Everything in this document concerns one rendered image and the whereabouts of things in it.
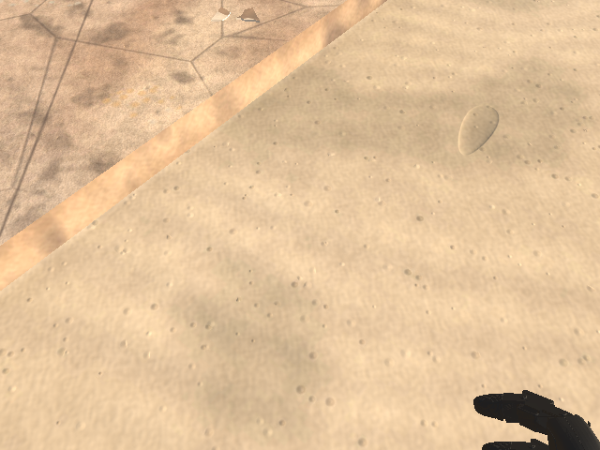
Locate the right robot hand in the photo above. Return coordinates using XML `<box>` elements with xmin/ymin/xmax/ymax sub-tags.
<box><xmin>473</xmin><ymin>390</ymin><xmax>600</xmax><ymax>450</ymax></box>

